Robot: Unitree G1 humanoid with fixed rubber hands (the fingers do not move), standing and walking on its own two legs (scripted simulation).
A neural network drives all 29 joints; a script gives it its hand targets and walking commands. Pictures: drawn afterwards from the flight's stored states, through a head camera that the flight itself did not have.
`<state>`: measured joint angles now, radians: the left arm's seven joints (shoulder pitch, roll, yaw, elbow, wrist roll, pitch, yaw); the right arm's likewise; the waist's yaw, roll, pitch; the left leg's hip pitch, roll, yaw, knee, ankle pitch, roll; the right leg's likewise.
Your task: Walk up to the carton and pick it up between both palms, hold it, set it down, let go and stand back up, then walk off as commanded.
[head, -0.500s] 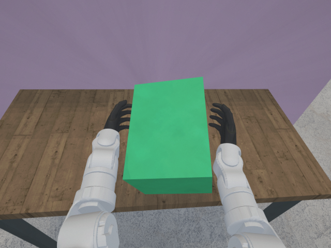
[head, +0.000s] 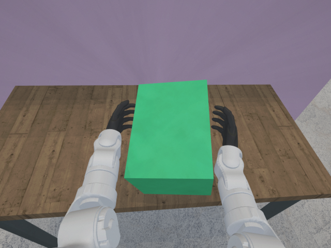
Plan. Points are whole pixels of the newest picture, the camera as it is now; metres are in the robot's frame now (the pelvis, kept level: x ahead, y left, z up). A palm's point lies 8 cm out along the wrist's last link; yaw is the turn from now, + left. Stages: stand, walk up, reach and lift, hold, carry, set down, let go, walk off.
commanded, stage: set down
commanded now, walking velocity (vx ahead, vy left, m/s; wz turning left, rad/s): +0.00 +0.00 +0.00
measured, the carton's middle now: (174, 139) +0.39 -0.03 +0.01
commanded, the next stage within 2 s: none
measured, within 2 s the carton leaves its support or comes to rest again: neither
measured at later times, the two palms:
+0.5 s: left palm (120, 124) +0.42 +0.12 +0.04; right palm (223, 143) +0.36 -0.16 +0.04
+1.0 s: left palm (121, 128) +0.41 +0.11 +0.04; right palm (224, 154) +0.34 -0.16 +0.02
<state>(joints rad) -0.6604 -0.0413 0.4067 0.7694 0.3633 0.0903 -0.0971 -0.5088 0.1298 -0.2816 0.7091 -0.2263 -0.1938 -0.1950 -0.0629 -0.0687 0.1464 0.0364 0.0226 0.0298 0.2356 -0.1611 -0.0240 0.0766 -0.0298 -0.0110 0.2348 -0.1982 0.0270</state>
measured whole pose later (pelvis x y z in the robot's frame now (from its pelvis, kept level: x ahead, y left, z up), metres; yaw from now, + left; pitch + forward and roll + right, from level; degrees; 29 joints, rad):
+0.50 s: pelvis +0.02 +0.00 +0.00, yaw +0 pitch +1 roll +0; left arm -0.72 -0.04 0.43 0.84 0.36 -0.02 -0.10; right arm -0.51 0.16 -0.37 0.74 -0.29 -0.25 -0.21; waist -0.06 -0.07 0.12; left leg -0.09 0.02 0.03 0.23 -0.16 -0.02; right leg -0.06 -0.03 -0.01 0.23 -0.19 0.03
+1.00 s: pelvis +0.00 +0.01 +0.00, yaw -2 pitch +2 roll +0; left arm -0.74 -0.04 0.43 0.91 0.37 -0.05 -0.10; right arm -0.51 0.16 -0.44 0.87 -0.31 -0.35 -0.21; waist -0.06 -0.07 0.09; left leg -0.14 0.02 0.06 0.26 -0.16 -0.01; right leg -0.09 -0.03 -0.01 0.23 -0.17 0.03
